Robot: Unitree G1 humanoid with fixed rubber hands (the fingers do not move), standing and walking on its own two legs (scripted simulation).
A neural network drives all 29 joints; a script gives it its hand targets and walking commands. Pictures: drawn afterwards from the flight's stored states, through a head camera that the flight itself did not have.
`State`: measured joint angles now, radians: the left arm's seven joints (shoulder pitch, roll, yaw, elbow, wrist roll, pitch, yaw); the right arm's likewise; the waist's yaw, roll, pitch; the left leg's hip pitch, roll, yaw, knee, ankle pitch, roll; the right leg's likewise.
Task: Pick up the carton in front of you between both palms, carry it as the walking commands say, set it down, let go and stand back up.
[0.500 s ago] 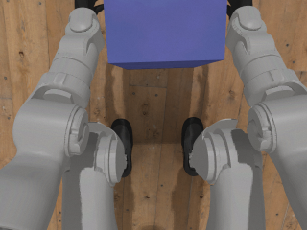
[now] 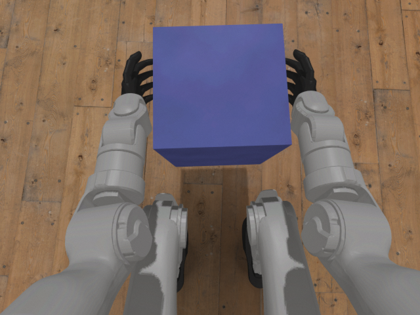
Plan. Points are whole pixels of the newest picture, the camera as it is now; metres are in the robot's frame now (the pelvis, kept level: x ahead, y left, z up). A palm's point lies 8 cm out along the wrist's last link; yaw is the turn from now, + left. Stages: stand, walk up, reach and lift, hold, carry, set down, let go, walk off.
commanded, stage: reach and lift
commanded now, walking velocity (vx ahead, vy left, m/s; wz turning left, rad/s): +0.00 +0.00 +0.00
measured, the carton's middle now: (217, 110) +0.50 -0.01 -0.13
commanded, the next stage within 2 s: none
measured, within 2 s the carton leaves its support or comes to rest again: neither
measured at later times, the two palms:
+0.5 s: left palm (94, 70) +0.47 +0.14 +0.09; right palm (346, 67) +0.47 -0.16 +0.08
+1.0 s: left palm out of the picture +0.42 +0.15 +0.25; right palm out of the picture +0.42 -0.15 +0.25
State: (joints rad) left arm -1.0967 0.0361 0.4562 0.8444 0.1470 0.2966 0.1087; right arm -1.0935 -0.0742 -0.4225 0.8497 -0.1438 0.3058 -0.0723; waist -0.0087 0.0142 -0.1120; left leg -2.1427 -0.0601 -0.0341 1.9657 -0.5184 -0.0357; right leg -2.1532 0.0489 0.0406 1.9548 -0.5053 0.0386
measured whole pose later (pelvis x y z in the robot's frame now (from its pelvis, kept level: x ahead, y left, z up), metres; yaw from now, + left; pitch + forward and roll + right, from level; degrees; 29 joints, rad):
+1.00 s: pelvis +0.08 +0.00 +0.27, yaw +0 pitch +19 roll +0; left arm -0.44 -0.12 0.34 0.58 0.18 0.34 0.05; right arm -0.43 0.12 -0.33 0.56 -0.19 0.35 -0.04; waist 0.00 0.01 -0.19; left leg -0.93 -0.04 -0.06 1.01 -0.42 -0.01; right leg -0.94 0.03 0.05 1.01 -0.40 0.01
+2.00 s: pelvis +0.10 +0.00 +0.34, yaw +0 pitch -5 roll +0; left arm -0.31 -0.16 0.29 0.34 0.29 0.63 -0.02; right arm -0.30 0.16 -0.28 0.33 -0.29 0.64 0.02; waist 0.00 0.00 0.03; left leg -0.12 -0.02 -0.07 0.42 -0.21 0.00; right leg -0.12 0.02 0.06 0.41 -0.20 0.00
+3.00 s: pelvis +0.10 +0.00 +0.34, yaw +0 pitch -6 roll +0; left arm -0.29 -0.16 0.25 0.24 0.27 0.76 -0.01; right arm -0.29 0.16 -0.24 0.23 -0.27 0.76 0.02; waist 0.00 0.00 -0.01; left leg -0.13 -0.02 -0.07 0.45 -0.24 -0.01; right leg -0.13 0.02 0.06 0.44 -0.23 0.01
